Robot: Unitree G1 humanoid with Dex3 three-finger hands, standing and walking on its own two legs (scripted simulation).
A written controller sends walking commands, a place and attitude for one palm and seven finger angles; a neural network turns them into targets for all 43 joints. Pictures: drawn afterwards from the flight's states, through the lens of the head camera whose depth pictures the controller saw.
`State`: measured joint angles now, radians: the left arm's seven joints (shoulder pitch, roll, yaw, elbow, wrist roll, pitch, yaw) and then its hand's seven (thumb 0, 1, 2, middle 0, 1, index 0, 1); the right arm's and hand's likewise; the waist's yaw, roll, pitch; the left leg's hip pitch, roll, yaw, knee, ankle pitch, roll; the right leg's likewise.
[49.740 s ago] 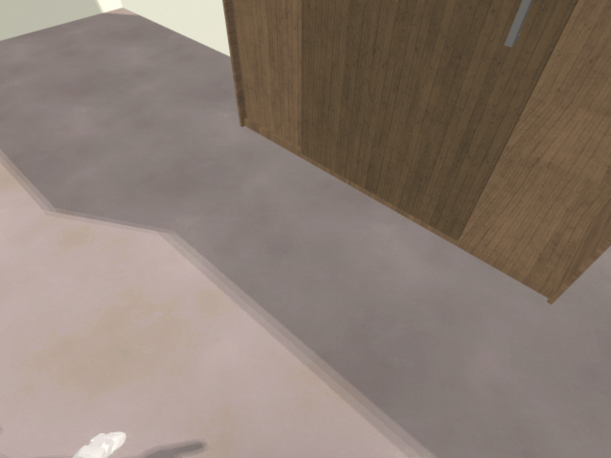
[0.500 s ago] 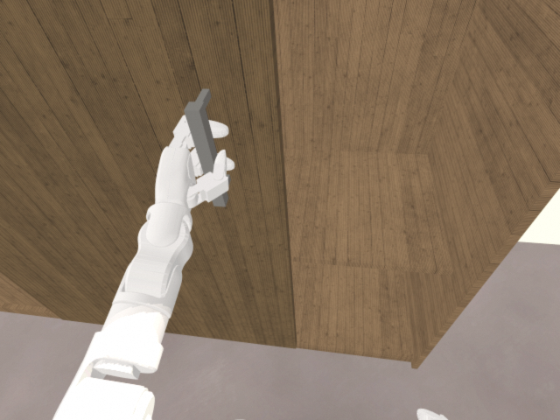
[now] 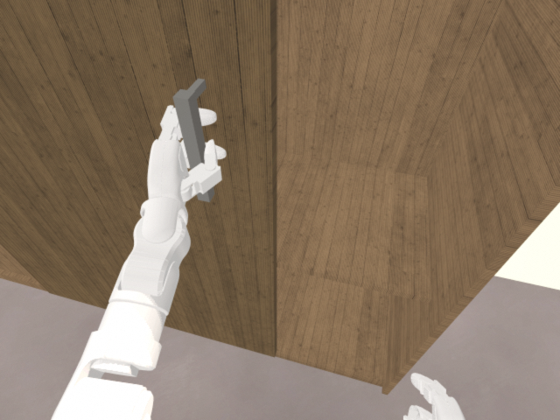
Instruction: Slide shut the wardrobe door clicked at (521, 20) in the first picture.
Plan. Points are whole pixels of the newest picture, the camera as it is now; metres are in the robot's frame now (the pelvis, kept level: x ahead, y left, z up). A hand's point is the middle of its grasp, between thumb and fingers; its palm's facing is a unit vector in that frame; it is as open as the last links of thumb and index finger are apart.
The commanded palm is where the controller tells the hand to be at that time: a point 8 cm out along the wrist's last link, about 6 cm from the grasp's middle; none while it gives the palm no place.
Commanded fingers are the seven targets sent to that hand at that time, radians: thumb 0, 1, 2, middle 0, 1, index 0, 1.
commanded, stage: step sideways, sliding the door along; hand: left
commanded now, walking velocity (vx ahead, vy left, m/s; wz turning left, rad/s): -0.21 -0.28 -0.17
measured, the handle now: (202, 144) +0.42 +0.18 +0.18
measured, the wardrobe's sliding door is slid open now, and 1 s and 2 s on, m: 0.36 0.09 0.00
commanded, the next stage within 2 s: stop walking and hold the door there in 1.60 s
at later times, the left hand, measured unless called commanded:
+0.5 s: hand (298, 187) +0.36 +0.04 +0.17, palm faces +0.15 -0.99 -0.06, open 6.4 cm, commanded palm +0.33 +0.02 +0.18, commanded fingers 0.00 0.90 0.90 -0.45 -1.40 -0.45 -1.40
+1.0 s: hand (423, 213) +0.33 -0.11 +0.18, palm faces -0.02 -1.00 -0.06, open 6.1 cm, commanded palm +0.32 -0.09 +0.18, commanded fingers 0.00 0.90 0.90 -0.45 -1.40 -0.45 -1.40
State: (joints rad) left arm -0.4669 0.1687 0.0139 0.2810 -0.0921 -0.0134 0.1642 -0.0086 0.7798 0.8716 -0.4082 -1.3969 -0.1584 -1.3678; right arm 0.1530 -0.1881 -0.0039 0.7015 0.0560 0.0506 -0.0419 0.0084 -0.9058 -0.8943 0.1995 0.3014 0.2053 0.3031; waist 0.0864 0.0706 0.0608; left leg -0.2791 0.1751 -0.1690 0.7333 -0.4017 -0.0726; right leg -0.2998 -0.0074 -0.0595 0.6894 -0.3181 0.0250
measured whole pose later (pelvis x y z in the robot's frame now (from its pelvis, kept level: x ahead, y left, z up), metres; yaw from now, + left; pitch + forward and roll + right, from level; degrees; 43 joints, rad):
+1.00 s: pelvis +0.01 -0.19 +0.01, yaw -3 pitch -2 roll +2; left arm -0.13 0.12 -0.06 -0.11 -0.07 -0.06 0.13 0.01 0.79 0.83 -0.42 -1.40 -0.19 -1.38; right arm 0.11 -0.20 -0.04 0.66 0.02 0.01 0.00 0.01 -0.91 -0.89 0.20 0.30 0.20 0.30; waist 0.02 0.01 0.08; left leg -0.29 0.07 0.05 0.74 -0.42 -0.01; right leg -0.33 0.01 -0.03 0.64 -0.26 -0.06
